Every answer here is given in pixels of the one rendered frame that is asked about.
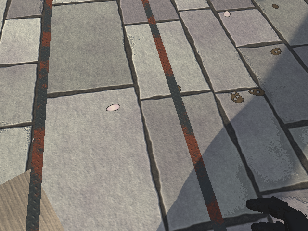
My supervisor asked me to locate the robot right hand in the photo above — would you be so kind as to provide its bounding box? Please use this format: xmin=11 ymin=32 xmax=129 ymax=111
xmin=245 ymin=196 xmax=308 ymax=231

